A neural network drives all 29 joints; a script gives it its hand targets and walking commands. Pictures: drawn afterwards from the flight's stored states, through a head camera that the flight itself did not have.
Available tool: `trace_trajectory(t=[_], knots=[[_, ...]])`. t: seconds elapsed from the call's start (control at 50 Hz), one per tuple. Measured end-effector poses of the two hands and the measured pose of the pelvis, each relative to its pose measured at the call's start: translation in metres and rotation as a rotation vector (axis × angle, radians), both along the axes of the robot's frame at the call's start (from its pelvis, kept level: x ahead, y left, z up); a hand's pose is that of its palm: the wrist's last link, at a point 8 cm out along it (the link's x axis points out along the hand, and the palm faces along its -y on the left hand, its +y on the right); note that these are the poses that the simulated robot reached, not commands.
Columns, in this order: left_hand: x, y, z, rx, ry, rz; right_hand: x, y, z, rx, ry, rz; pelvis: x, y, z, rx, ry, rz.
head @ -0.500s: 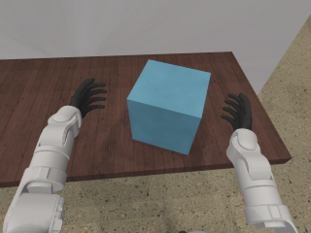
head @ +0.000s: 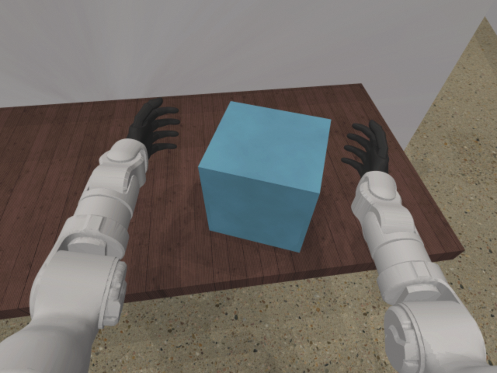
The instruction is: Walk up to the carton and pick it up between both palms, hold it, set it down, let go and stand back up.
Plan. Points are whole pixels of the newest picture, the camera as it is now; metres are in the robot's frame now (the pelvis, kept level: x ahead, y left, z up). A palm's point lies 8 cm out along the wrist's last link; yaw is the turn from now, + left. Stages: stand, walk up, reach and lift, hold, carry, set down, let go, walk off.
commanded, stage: reach and lift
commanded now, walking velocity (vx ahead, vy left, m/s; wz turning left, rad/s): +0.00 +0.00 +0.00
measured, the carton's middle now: (265, 178) +0.45 -0.08 +0.01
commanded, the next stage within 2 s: none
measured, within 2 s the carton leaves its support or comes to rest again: neither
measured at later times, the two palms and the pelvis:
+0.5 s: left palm (167, 176) +0.46 +0.10 +0.05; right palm (360, 203) +0.36 -0.23 +0.03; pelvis -0.03 -0.02 -0.02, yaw +1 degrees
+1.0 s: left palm (180, 178) +0.46 +0.08 +0.04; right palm (345, 203) +0.37 -0.21 +0.02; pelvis -0.05 -0.03 -0.04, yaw +1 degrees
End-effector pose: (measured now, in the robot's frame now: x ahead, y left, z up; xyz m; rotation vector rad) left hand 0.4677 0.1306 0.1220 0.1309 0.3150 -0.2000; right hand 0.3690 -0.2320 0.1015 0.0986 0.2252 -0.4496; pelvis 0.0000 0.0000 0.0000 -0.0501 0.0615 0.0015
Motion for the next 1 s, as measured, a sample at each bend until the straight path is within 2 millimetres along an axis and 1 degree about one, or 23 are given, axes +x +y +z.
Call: trace_trajectory(t=[0.06, 0.12, 0.2, 0.28, 0.38, 0.44, 0.54, 0.58, 0.66, 0.76, 0.88, 1.0], knots=[[0.004, -0.008, 0.000, -0.011, -0.012, -0.002, 0.008, 0.003, 0.001, -0.008, 0.012, 0.016, -0.001, -0.004, 0.000, 0.001, 0.022, 0.001], [0.007, -0.016, -0.003, -0.009, -0.010, -0.001, 0.014, 0.005, -0.003, -0.002, 0.027, 0.017, -0.003, -0.008, -0.001, 0.001, 0.050, 0.008], [0.010, -0.022, -0.013, -0.018, 0.005, 0.003, 0.015, 0.007, -0.011, -0.005, 0.043, 0.013, -0.005, -0.014, -0.002, 0.003, 0.082, 0.007], [0.009, -0.023, -0.027, -0.009, 0.027, 0.019, 0.010, 0.008, -0.024, 0.004, 0.054, 0.000, -0.009, -0.017, -0.004, 0.004, 0.118, 0.010], [0.001, -0.023, -0.050, 0.007, 0.056, 0.034, -0.002, 0.007, -0.051, 0.020, 0.102, -0.014, -0.016, -0.020, -0.007, 0.007, 0.167, 0.008], [-0.004, -0.024, -0.064, 0.004, 0.066, 0.040, -0.009, 0.005, -0.063, 0.016, 0.113, -0.026, -0.022, -0.021, -0.011, 0.011, 0.201, 0.011], [-0.012, -0.030, -0.083, -0.002, 0.068, 0.045, -0.015, 0.003, -0.077, 0.005, 0.127, -0.026, -0.034, -0.023, -0.019, 0.016, 0.256, 0.012], [-0.013, -0.033, -0.085, -0.010, 0.057, 0.048, -0.015, 0.003, -0.078, -0.002, 0.122, -0.022, -0.038, -0.024, -0.022, 0.019, 0.278, 0.010], [-0.013, -0.039, -0.086, -0.018, 0.032, 0.043, -0.012, 0.006, -0.075, -0.017, 0.101, 0.002, -0.046, -0.026, -0.029, 0.022, 0.309, 0.013], [-0.012, -0.040, -0.086, -0.016, 0.031, 0.053, -0.009, 0.007, -0.075, -0.026, 0.110, 0.011, -0.053, -0.027, -0.035, 0.024, 0.323, 0.016], [-0.010, -0.041, -0.084, -0.012, 0.013, 0.047, -0.007, 0.013, -0.077, -0.023, 0.106, 0.016, -0.054, -0.027, -0.040, 0.022, 0.338, 0.022], [-0.009, -0.048, -0.087, -0.027, 0.011, 0.030, -0.003, 0.025, -0.082, -0.017, 0.099, 0.032, -0.052, -0.027, -0.042, 0.021, 0.331, 0.018]])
